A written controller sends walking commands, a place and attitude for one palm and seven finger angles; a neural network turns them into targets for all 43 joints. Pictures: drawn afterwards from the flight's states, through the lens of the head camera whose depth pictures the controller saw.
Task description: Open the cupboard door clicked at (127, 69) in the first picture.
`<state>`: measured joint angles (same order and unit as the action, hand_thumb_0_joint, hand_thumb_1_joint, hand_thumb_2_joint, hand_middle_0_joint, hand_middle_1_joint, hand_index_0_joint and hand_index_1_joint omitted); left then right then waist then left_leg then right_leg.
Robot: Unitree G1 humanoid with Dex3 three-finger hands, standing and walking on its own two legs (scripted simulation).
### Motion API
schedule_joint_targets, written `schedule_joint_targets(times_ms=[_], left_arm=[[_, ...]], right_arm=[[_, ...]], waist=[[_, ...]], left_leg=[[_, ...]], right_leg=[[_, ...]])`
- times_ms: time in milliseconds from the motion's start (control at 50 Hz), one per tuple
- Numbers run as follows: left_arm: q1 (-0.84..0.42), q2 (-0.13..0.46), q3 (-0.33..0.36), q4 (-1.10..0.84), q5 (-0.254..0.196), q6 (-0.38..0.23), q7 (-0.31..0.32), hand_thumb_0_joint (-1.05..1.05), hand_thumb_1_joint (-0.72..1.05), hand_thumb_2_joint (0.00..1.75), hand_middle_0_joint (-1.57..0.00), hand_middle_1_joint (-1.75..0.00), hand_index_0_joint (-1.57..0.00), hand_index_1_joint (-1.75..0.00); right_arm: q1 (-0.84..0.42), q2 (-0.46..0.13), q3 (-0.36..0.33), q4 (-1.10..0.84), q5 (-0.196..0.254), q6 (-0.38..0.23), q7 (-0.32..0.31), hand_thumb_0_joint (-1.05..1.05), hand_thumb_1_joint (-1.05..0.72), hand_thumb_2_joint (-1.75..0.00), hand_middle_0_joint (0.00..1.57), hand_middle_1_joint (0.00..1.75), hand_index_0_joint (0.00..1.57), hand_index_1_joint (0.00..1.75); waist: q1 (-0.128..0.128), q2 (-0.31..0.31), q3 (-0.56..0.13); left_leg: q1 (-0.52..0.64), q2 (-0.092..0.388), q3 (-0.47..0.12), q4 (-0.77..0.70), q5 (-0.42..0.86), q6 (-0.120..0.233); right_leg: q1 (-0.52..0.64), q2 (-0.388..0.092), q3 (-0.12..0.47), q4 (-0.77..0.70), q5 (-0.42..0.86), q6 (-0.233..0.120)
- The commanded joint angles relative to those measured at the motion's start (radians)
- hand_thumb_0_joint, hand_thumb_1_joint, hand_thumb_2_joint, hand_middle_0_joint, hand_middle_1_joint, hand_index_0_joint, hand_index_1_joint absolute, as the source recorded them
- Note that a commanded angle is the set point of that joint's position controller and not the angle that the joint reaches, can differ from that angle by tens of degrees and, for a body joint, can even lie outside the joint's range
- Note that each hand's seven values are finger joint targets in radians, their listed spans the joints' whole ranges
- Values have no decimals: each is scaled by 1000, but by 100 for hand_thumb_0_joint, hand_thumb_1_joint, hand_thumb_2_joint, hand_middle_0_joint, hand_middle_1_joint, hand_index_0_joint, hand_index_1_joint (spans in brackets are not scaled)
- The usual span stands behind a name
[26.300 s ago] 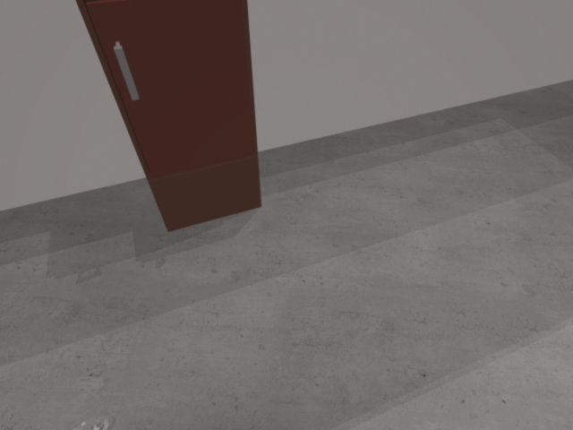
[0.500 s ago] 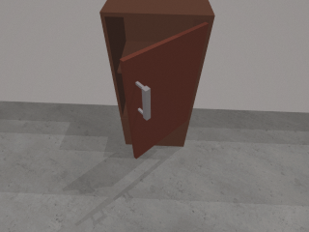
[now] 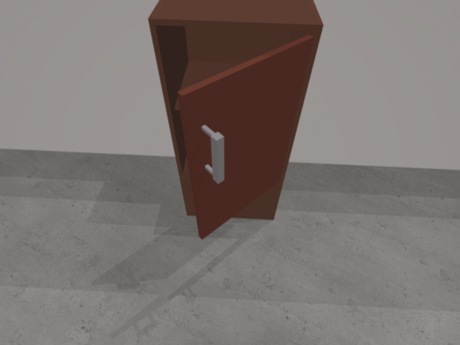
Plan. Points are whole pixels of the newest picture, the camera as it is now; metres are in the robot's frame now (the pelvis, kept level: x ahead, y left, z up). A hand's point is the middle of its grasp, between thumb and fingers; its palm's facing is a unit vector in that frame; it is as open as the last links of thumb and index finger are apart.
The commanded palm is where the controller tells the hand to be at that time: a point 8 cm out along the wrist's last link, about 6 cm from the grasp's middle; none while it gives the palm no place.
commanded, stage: walk to a spot facing it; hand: left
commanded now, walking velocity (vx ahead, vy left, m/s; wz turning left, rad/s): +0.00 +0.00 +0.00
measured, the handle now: (212, 155) +0.52 +0.07 +0.00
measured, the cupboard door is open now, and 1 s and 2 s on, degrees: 44 44 44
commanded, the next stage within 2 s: none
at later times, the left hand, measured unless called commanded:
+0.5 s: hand out of the picture +0.06 +0.18 -0.18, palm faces -0.12 -0.95 -0.29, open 7.4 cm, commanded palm none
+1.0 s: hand out of the picture +0.13 +0.16 -0.18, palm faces -0.34 -0.91 -0.22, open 7.4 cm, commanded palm none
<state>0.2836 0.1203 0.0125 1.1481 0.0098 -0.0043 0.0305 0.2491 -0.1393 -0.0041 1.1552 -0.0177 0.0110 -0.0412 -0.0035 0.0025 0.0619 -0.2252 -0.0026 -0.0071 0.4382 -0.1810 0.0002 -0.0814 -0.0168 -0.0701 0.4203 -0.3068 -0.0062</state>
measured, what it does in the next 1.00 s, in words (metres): steps on the spot, turning right: left foot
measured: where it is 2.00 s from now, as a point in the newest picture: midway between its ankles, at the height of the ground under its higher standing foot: outside the picture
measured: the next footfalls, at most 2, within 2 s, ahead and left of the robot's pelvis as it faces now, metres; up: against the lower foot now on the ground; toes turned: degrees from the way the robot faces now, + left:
left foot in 1.00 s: +0.12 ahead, +0.09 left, +0.00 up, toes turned -30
right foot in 1.38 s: -0.03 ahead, -0.14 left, +0.00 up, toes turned -46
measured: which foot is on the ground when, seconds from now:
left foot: down 0.00-0.48, up 0.50-0.98, down 1.00-1.00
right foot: down 0.00-1.00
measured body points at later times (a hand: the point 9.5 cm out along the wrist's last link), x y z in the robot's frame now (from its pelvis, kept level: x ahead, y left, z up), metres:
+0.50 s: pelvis -0.01 -0.03 -0.02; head +0.03 -0.06 +0.43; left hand +0.07 +0.23 -0.15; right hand -0.01 -0.27 -0.19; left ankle +0.03 +0.12 -0.73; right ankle -0.05 -0.10 -0.74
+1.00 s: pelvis +0.02 -0.01 -0.01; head +0.08 -0.02 +0.43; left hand +0.15 +0.21 -0.17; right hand +0.06 -0.29 -0.13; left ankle +0.08 +0.11 -0.74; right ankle -0.05 -0.10 -0.74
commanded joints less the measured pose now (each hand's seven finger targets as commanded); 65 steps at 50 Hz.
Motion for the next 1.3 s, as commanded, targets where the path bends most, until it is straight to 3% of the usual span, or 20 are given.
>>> schedule_joint_targets(times_ms=[0,200,340,380,420,440,460,500,580,800,880,920,940,960,980,1000,1060,1100,1240,1280], left_arm=[[85,101,19,-11,-5,-5,9,0,90,90,-20,-30,-20,-30],[34,151,75,-96,6,36,-8,0,90,90,-20,-30,-20,-30],[-6,128,90,-178,11,50,-33,0,90,90,-20,-30,-20,-30],[3,119,93,-192,12,51,-39,0,90,90,-20,-30,-20,-30],[84,137,99,-177,14,41,-41,0,90,90,-20,-30,-20,-30],[109,220,111,-177,25,29,-31,0,90,90,-20,-30,-20,-30],[99,299,121,-179,22,28,-21,0,90,90,-20,-30,-20,-30],[54,262,119,-192,14,28,-2,0,90,90,-20,-30,-20,-30],[37,234,111,-218,8,14,4,0,90,90,-20,-30,-20,-30],[74,262,121,-261,18,17,-1,0,90,90,-20,-30,-20,-30],[29,273,127,-281,21,22,-3,0,90,90,-20,-30,-20,-30],[-22,271,125,-297,13,26,-7,0,90,90,-20,-30,-20,-30],[-40,247,118,-308,7,26,-8,0,90,90,-20,-30,-20,-30],[0,189,108,-322,-3,28,-18,0,90,90,-20,-30,-20,-30],[-3,189,99,-341,5,20,-25,0,90,90,-20,-30,-20,-30],[-35,212,103,-350,17,21,-35,0,90,90,-20,-30,-20,-30],[-57,187,104,-326,14,30,-53,0,90,90,-20,-30,-20,-30],[-72,175,92,-329,9,39,-63,0,90,90,-20,-30,-20,-30],[-174,163,73,-350,10,44,-71,0,90,90,-20,-30,-20,-30],[-146,178,75,-346,11,38,-68,0,90,90,-20,-30,-20,-30]], right_arm=[[58,-83,-9,-23,-3,-12,-3,0,-90,-90,20,30,20,30],[45,-140,-58,-91,-7,12,-18,0,-90,-90,20,30,20,30],[35,-221,-92,-166,-15,1,-20,0,-90,-90,20,30,20,30],[-1,-225,-92,-191,-19,-1,-16,0,-90,-90,20,30,20,30],[-62,-221,-91,-221,-14,3,-14,0,-90,-90,20,30,20,30],[-75,-167,-87,-243,-3,11,-10,0,-90,-90,20,30,20,30],[-117,-136,-81,-276,-1,13,1,0,-90,-90,20,30,20,30],[-139,-153,-90,-270,0,26,-5,0,-90,-90,20,30,20,30],[-146,-136,-81,-275,0,23,2,0,-90,-90,20,30,20,30],[-239,-135,-73,-353,10,14,-2,0,-90,-90,20,30,20,30],[-205,-134,-72,-365,17,4,-4,0,-90,-90,20,30,20,30],[-110,-141,-72,-343,19,-3,-8,0,-90,-90,20,30,20,30],[-42,-171,-75,-325,15,-13,-12,0,-90,-90,20,30,20,30],[-7,-271,-90,-327,-2,-23,-16,0,-90,-90,20,30,20,30],[16,-313,-93,-346,-3,-17,-15,0,-90,-90,20,30,20,30],[15,-303,-86,-351,-14,-16,-21,0,-90,-90,20,30,20,30],[-24,-229,-58,-354,-18,-22,-21,0,-90,-90,20,30,20,30],[-21,-228,-59,-351,-16,-23,-19,0,-90,-90,20,30,20,30],[60,-269,-80,-301,-18,-13,-2,0,-90,-90,20,30,20,30],[51,-279,-84,-300,-17,-10,3,0,-90,-90,20,30,20,30]], waist=[[0,1,29],[-9,7,18],[-3,215,-55],[18,189,-65],[74,53,-78],[80,-222,-65],[92,-346,-25],[58,-210,-14],[39,-89,-84],[62,-120,-97],[37,-120,-96],[-7,-98,-122],[-39,-45,-147],[-34,214,-176],[-24,291,-148],[-32,153,-107],[11,175,-85],[8,173,-116],[-34,213,-71],[-10,199,-73]], left_leg=[[45,83,-63,-63,148,32],[19,139,-7,15,36,34],[23,352,-156,-138,-43,152],[-20,376,-109,-118,-14,159],[-111,295,11,64,26,88],[-227,139,132,293,-150,2],[-347,32,133,510,-412,-32],[-404,54,-15,697,-339,-27],[-392,56,-14,701,-230,-51],[-350,14,-30,510,-252,-55],[-219,-3,-32,340,-247,-43],[-38,-9,-28,127,-110,-35],[140,56,-69,-13,-12,-18],[295,321,-342,-100,89,79],[238,510,-480,-125,234,196],[150,518,-477,-124,287,244],[119,339,-174,-53,548,164],[154,299,-67,-35,574,143],[87,325,27,-29,422,121],[66,324,46,27,383,90]], right_leg=[[-91,-88,70,-105,129,-32],[-188,-65,137,8,156,-51],[-288,29,58,361,-148,-16],[-247,0,60,379,-191,-18],[-91,-7,70,124,24,-19],[-40,-160,328,-87,174,-61],[-48,-321,522,-139,380,-139],[-24,-263,492,-67,536,-161],[73,-192,398,3,700,-167],[86,-161,508,12,720,-201],[-10,-151,547,39,703,-194],[-109,-94,513,86,618,-139],[-239,-37,461,145,452,-92],[-447,107,318,304,13,-27],[-498,99,164,533,-350,23],[-518,65,157,683,-334,39],[-513,14,123,816,-196,57],[-490,-2,80,736,-159,62],[-314,8,-18,376,-132,29],[-229,15,-24,242,-66,11]])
